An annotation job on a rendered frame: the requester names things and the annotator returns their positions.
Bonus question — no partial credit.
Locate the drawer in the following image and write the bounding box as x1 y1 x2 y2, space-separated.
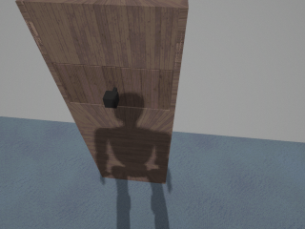
53 62 173 110

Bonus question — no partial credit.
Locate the handle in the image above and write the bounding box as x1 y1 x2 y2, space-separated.
102 87 119 109

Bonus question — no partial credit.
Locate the cabinet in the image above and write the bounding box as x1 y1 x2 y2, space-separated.
15 0 189 184

